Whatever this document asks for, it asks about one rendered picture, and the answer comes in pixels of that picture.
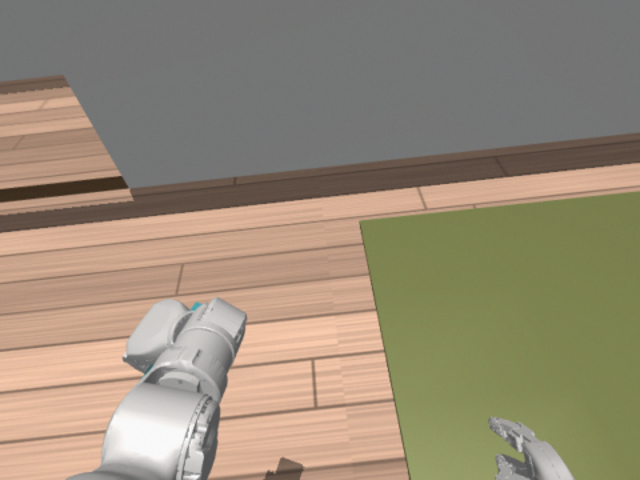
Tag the left robot hand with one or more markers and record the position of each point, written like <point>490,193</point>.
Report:
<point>149,339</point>

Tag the left robot arm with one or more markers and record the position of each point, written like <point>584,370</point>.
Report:
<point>166,427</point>

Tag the carton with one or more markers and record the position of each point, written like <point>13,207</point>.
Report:
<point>195,306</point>

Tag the right robot hand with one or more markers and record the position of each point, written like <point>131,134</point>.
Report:
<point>542,462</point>

